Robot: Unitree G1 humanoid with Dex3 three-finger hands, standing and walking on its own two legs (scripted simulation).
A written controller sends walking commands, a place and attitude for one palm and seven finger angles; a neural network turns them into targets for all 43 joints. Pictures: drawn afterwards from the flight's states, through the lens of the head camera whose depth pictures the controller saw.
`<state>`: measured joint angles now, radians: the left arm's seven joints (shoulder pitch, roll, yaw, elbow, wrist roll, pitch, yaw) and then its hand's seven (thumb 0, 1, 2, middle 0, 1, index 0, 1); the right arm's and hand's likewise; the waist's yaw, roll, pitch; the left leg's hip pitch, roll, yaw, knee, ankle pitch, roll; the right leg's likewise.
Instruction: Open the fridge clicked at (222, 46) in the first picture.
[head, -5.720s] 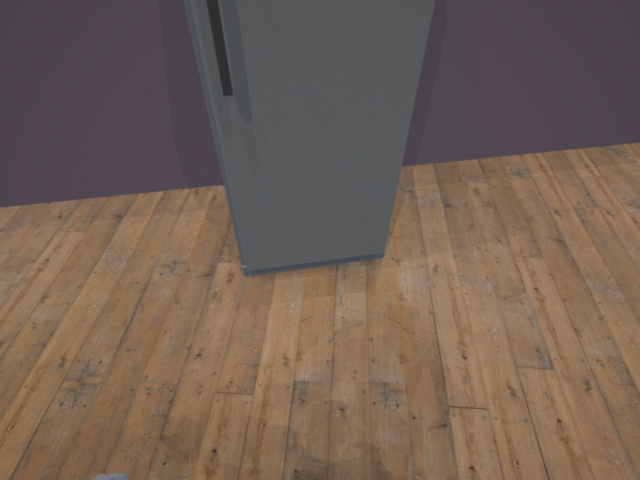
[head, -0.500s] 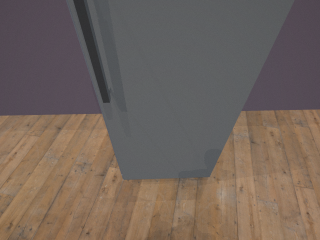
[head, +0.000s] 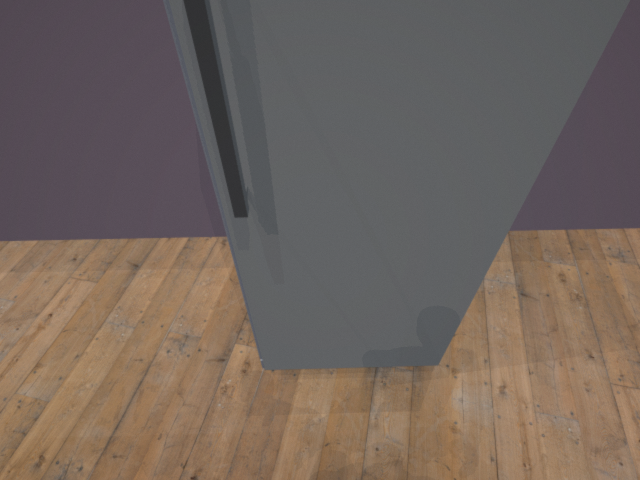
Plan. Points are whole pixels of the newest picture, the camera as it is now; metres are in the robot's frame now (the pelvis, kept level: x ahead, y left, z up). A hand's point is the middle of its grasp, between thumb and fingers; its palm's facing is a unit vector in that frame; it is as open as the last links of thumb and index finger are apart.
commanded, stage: look again from close up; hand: left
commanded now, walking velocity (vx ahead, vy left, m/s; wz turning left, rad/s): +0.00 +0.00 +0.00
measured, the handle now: (219, 84) +0.51 +0.16 +0.25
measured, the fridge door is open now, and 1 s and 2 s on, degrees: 0 0 0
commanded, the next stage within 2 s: raise the hand to about handle height in 0.84 s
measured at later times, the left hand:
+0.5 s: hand out of the picture +0.03 +0.16 -0.17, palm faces +0.02 -0.98 -0.20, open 7.3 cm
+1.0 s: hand out of the picture +0.05 +0.16 -0.15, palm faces +0.14 -0.97 -0.20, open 7.4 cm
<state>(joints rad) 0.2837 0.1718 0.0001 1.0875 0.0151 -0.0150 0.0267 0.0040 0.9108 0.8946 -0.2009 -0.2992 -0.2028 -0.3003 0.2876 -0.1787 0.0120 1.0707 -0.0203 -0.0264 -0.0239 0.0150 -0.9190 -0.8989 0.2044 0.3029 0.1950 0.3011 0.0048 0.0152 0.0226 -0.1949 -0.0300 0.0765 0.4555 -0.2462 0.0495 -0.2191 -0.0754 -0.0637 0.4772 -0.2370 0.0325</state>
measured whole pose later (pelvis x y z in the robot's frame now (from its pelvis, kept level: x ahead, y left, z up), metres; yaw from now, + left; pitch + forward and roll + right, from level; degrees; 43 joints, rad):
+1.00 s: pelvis +0.00 -0.03 +0.00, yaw +0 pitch -1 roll +0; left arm 0.36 0.17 0.03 0.74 -0.06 0.07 0.04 0.01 0.91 0.89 -0.20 -0.30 -0.21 -0.30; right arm 0.28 -0.18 0.02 1.03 0.01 -0.06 -0.04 0.01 -0.91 -0.90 0.21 0.30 0.20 0.30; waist 0.02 0.00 0.06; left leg -0.18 0.02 0.06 0.46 -0.25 0.00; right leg -0.20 -0.02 -0.08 0.47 -0.24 -0.01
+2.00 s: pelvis +0.00 -0.02 -0.02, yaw +2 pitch +2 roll -1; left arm 0.27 0.32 0.33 -0.07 -0.35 -0.14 -0.30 0.00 -0.14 0.45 -0.28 -0.97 -0.28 -0.97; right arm 0.27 -0.27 0.03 0.62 0.05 -0.29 -0.10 0.02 -0.91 -0.90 0.21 0.30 0.20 0.30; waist 0.04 0.03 -0.05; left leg -0.38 0.02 0.02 0.71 -0.37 0.02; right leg -0.36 -0.04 -0.11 0.66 -0.34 0.00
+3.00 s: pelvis +0.00 -0.04 +0.00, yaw +2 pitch -3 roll +0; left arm -0.14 0.45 0.48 0.09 -0.33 0.22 -0.37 -0.01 -0.50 0.30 -0.30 -1.20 -0.31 -1.20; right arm 0.22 -0.27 0.08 0.61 0.08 -0.22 -0.12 0.02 -0.91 -0.90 0.21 0.30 0.20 0.30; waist 0.06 0.06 -0.01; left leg -0.17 0.02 0.02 0.48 -0.26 0.00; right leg -0.16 -0.02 -0.11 0.46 -0.24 -0.02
